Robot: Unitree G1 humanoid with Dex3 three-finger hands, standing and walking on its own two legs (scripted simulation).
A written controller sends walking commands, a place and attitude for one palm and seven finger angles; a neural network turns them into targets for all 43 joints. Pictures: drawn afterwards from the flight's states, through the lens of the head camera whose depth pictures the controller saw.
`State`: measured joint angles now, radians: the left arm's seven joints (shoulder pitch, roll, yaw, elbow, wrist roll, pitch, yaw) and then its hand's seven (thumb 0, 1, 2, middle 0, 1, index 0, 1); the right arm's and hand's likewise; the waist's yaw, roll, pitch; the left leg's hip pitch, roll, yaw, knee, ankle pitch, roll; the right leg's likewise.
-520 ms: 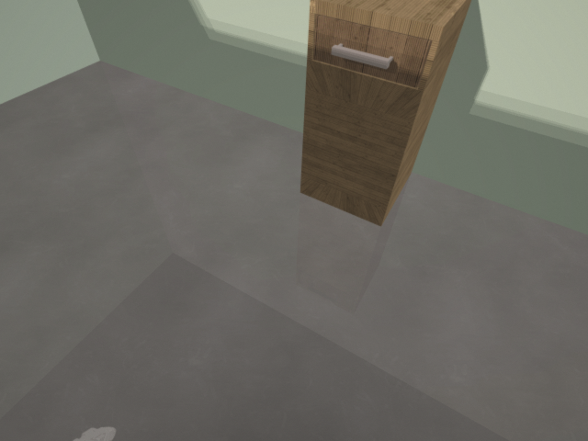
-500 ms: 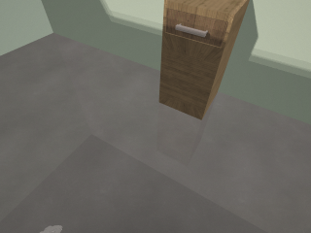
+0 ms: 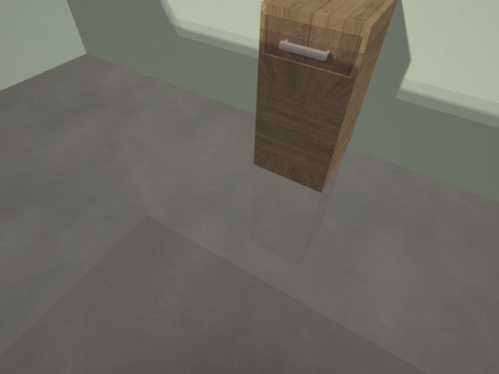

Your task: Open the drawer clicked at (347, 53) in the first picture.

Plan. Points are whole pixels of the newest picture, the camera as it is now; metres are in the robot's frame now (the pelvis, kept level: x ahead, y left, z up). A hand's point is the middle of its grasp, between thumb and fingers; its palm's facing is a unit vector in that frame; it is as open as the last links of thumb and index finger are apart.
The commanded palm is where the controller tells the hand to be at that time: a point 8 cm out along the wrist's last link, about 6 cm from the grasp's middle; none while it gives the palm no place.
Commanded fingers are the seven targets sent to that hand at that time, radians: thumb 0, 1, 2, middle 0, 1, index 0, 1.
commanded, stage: stand and wait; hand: left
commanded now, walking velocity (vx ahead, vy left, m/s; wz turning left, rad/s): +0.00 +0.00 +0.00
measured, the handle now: (304, 48) +1.26 -0.14 -0.02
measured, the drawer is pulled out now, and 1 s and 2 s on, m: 0.00 0.00 0.00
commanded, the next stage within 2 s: look at it before walking up in 0.30 s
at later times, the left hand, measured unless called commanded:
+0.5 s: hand out of the picture +0.07 +0.24 -0.15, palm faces -0.04 -0.94 -0.33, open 7.4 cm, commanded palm none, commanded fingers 0.00 0.90 0.90 -0.20 -0.30 -0.20 -0.30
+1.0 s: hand out of the picture +0.07 +0.24 -0.16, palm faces -0.04 -0.94 -0.33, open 7.4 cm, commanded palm none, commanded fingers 0.00 0.90 0.90 -0.20 -0.30 -0.20 -0.30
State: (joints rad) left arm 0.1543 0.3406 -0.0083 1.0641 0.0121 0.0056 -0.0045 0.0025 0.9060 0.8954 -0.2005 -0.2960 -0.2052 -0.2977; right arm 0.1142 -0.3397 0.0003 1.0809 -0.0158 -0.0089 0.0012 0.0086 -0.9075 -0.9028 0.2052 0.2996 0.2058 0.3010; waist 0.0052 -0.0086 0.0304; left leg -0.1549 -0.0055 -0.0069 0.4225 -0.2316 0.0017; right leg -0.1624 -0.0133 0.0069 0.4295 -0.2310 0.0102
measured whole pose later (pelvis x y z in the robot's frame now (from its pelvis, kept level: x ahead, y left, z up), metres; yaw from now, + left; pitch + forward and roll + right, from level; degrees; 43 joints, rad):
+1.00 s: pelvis +0.00 -0.01 +0.00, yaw -1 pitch -2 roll +0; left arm 0.15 0.34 -0.01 1.09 0.01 0.00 -0.01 0.00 0.91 0.90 -0.20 -0.30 -0.20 -0.30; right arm 0.11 -0.34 0.00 1.12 -0.01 -0.01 0.00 0.01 -0.91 -0.90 0.20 0.30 0.21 0.30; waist 0.00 -0.01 0.04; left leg -0.14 0.01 0.00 0.37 -0.20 -0.01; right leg -0.15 0.00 0.01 0.38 -0.20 0.00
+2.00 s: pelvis +0.32 +0.00 +0.00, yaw +13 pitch -1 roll -2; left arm 0.26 0.18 0.05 1.05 0.03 -0.07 0.02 -0.02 0.95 0.90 -0.20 -0.30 -0.20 -0.30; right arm 0.21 -0.20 -0.08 1.02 -0.03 -0.01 0.02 0.01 -0.92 -0.90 0.20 0.30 0.20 0.30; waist -0.03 0.02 0.02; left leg -0.59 0.13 0.07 1.01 -0.21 -0.01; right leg -0.16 -0.05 -0.27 0.45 -0.27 -0.03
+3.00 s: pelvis +0.49 +0.04 +0.00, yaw -6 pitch +1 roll +1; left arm 0.18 0.21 0.07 0.92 0.02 0.03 -0.01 0.00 0.91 0.90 -0.20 -0.30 -0.20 -0.30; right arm 0.14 -0.24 -0.06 0.94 -0.02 0.05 -0.02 0.01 -0.91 -0.90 0.20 0.30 0.20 0.30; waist 0.02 0.01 0.06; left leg -0.43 0.07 0.01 0.91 -0.40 -0.10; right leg -0.30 0.07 0.04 0.48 -0.19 -0.06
